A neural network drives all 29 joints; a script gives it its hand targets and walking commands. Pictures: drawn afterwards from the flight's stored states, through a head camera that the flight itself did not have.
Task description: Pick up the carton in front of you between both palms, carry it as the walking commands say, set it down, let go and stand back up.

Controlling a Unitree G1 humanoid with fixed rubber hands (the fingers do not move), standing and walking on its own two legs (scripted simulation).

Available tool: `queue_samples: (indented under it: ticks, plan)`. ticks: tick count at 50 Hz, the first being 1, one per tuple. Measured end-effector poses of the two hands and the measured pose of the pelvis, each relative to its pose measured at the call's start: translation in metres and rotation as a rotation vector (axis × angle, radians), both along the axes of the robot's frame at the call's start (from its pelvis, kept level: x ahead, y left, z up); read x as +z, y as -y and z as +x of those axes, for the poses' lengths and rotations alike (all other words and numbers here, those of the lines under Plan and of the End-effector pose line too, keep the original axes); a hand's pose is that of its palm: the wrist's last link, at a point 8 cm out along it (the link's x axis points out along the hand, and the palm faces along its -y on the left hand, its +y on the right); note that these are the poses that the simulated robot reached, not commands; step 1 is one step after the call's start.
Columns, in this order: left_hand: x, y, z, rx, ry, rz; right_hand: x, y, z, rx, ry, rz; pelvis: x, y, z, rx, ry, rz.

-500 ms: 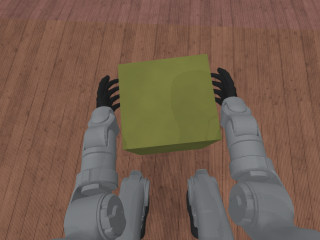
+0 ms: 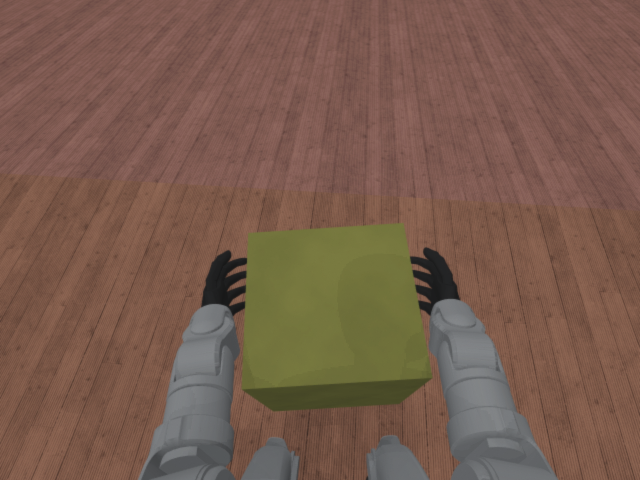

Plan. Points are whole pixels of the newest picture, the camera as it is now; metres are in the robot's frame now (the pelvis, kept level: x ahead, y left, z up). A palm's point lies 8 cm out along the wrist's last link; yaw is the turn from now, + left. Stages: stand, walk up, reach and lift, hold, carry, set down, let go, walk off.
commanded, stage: reach and lift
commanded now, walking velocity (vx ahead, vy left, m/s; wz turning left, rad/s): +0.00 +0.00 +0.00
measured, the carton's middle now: (331, 327) +0.36 +0.00 -0.10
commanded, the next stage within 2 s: hold in 1.52 s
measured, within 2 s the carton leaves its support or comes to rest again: neither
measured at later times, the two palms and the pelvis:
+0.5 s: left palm (177, 277) +0.33 +0.16 +0.12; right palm (486, 284) +0.32 -0.14 +0.12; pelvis +0.03 +0.01 +0.10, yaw +0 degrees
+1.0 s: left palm (174, 271) +0.33 +0.15 +0.14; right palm (495, 278) +0.32 -0.15 +0.13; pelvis +0.02 +0.00 +0.10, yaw +0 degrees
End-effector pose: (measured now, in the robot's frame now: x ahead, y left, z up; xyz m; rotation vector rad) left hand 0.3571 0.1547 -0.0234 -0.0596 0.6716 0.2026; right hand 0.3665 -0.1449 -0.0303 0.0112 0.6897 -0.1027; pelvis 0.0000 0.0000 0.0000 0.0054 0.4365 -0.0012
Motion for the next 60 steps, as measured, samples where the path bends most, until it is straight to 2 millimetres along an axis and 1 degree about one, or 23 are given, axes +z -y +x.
queue_samples:
  ticks: [8,14,22,26,29,35,41,47,60]
  plan:
    - [0.048,0.0,-0.011,-0.019,-0.002,0.003,0.049,0.0,-0.016,-0.015,-0.002,-0.003,0.042,-0.002,0.016,0.0,0.122,-0.005]
    - [0.084,-0.001,-0.018,-0.035,0.004,0.006,0.085,-0.001,-0.026,-0.027,0.004,-0.005,0.068,-0.004,0.026,-0.001,0.223,-0.007]
    - [0.13,-0.001,-0.025,-0.07,0.026,0.027,0.132,-0.001,-0.039,-0.037,0.027,-0.019,0.092,-0.006,0.032,0.001,0.367,-0.009]
    - [0.148,-0.001,-0.029,-0.084,0.027,0.04,0.15,-0.001,-0.044,-0.029,0.029,-0.035,0.098,-0.008,0.031,-0.001,0.434,-0.009]
    - [0.153,-0.001,-0.031,-0.091,0.014,0.046,0.155,-0.001,-0.047,-0.027,0.016,-0.041,0.1,-0.008,0.028,-0.003,0.469,-0.009]
    - [0.152,0.0,-0.035,-0.089,-0.009,0.045,0.154,-0.001,-0.051,-0.027,-0.008,-0.039,0.1,-0.008,0.02,-0.004,0.499,-0.008]
    - [0.154,0.0,-0.034,-0.082,0.005,0.041,0.156,0.0,-0.049,-0.028,0.006,-0.032,0.1,-0.007,0.016,-0.002,0.504,-0.007]
    - [0.158,0.001,-0.031,-0.084,0.01,0.047,0.16,0.001,-0.046,-0.023,0.012,-0.037,0.102,-0.005,0.019,-0.001,0.507,-0.007]
    - [0.164,0.001,-0.026,-0.101,0.002,0.068,0.166,0.001,-0.041,-0.006,0.004,-0.058,0.107,-0.004,0.034,0.0,0.515,-0.007]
